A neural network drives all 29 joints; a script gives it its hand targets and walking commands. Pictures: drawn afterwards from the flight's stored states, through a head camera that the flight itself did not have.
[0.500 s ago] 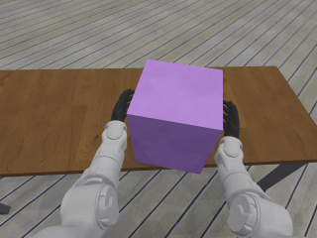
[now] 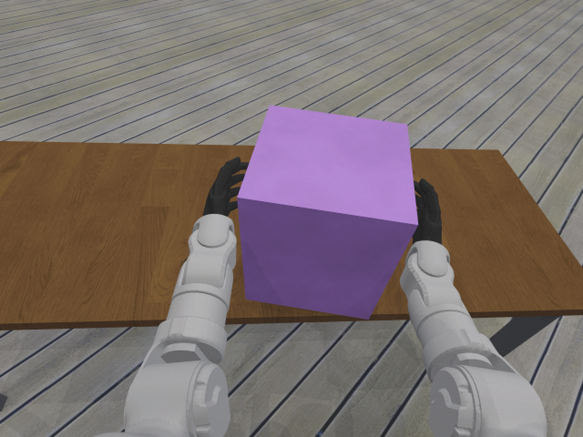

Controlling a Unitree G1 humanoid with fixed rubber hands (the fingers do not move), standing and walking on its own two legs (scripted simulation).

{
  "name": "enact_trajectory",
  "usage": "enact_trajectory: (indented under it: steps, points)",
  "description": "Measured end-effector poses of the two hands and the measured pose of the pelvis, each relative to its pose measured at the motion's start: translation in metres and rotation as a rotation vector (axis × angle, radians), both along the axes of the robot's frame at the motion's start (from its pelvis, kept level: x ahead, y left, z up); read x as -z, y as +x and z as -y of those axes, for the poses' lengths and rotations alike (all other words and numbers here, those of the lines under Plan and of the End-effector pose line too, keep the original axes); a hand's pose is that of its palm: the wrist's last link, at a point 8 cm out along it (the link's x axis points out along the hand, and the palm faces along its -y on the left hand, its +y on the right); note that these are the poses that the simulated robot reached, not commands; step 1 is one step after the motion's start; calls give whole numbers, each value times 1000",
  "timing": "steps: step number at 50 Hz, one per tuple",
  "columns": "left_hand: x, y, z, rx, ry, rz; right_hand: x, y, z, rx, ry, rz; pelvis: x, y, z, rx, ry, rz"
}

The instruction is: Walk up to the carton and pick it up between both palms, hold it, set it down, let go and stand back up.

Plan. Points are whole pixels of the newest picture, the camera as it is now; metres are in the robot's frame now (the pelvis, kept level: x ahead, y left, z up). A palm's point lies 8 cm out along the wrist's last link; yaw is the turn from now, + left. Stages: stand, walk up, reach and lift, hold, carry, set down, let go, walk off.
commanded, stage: reach and lift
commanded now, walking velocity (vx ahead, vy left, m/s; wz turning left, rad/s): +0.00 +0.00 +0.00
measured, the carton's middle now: (321, 217) +0.43 -0.03 +0.05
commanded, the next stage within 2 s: hold in 1.62 s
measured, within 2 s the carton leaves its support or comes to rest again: neither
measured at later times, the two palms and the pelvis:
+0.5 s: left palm (205, 212) +0.36 +0.14 +0.14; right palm (432, 227) +0.35 -0.16 +0.13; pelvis -0.02 +0.00 +0.00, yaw +1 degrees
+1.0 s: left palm (194, 203) +0.34 +0.14 +0.17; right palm (438, 215) +0.34 -0.15 +0.16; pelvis -0.03 -0.01 +0.00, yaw +2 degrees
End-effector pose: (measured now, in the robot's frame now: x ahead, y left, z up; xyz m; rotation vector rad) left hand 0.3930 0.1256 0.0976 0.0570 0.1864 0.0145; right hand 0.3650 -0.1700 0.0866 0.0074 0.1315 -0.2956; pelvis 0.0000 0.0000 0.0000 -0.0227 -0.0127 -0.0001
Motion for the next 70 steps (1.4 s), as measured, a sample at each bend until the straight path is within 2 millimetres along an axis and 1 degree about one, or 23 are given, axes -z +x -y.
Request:
enact_trajectory:
  steps: [7,14,21,26,39,43,51,58,63,70]
  points:
    - [-28,-7,-2,-14,4,25,-25,-4,-2,-9,1,24,0,-6,0,-13,1,61]
    - [-41,-16,-2,-23,8,2,-33,-11,-2,-15,6,15,1,-13,0,-14,6,110]
    - [-40,-30,-7,-41,6,-17,-39,-18,-6,-38,0,31,2,-19,2,-14,8,132]
    - [-40,-38,-12,-61,-1,-36,-43,-19,-10,-63,-8,28,2,-23,4,-19,11,143]
    - [-61,-49,-17,-88,13,-27,-62,-24,-16,-85,4,44,3,-30,7,-34,14,168]
    - [-67,-51,-16,-90,16,-27,-66,-26,-16,-83,4,44,3,-32,7,-33,15,181]
    - [-71,-53,-17,-98,4,-34,-73,-26,-16,-89,3,46,3,-33,8,-32,16,188]
    - [-74,-54,-18,-103,10,-30,-74,-25,-17,-95,3,50,3,-33,8,-35,16,194]
    - [-70,-52,-19,-106,11,-53,-70,-24,-18,-95,14,34,3,-33,9,-37,17,190]
    - [-76,-52,-17,-102,14,-29,-76,-24,-16,-92,4,57,4,-31,9,-38,16,200]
